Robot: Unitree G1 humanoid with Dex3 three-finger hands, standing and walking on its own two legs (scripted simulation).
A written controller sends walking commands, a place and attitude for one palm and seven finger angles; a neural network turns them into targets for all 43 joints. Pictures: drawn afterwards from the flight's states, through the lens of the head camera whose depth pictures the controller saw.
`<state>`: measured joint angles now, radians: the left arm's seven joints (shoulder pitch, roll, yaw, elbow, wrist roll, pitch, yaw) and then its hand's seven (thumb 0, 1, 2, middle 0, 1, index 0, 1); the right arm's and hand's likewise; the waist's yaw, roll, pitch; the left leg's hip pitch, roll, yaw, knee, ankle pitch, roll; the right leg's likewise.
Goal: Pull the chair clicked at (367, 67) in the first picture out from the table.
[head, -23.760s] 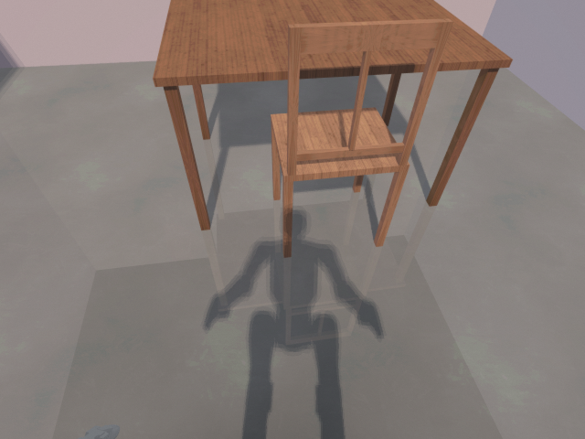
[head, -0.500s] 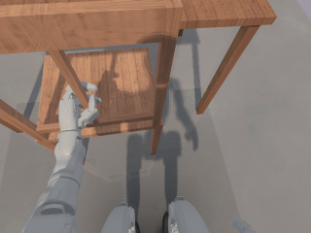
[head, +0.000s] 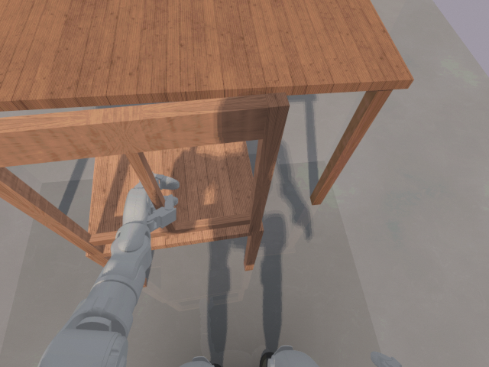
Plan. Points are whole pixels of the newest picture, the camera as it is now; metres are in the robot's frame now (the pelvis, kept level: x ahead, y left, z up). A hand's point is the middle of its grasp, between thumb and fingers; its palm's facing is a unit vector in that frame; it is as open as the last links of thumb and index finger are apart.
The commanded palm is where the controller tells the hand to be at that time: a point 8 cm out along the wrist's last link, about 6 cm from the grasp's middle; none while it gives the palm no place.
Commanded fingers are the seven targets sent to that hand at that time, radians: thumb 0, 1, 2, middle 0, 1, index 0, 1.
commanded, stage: step backward, pulling the chair out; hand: left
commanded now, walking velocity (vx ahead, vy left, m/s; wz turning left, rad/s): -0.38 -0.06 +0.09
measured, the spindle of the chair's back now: (156, 197) +0.41 +0.15 -0.05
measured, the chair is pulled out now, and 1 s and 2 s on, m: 0.06 0.20 0.25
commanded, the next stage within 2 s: none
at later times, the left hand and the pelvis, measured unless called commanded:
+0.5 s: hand (177, 246) +0.32 +0.10 -0.06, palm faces +0.01 -0.99 -0.14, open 4.9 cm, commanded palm +0.31 +0.16 -0.06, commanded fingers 0.00 0.90 0.90 -0.50 -1.45 -0.50 -1.45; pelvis -0.05 -0.02 +0.01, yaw +0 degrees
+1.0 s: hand (173, 292) +0.24 +0.11 -0.06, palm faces -0.03 -0.99 -0.17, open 5.0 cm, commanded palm +0.26 +0.17 -0.05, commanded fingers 0.00 0.90 0.90 -0.50 -1.45 -0.50 -1.45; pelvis -0.10 -0.01 +0.00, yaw +0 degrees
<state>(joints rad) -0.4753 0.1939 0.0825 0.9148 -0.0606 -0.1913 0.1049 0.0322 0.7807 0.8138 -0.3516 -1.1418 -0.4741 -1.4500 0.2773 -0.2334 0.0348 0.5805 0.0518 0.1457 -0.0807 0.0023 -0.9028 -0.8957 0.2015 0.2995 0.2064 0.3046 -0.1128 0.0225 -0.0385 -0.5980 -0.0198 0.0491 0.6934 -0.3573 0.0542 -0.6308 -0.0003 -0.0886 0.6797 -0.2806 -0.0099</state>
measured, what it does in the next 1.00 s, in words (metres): shifts its weight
